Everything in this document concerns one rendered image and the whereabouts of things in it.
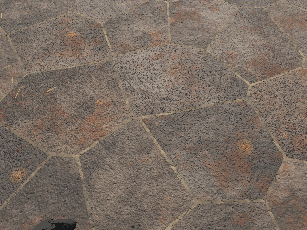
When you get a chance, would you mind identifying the robot left hand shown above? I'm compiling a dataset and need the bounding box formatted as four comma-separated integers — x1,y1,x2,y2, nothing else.
32,218,77,230

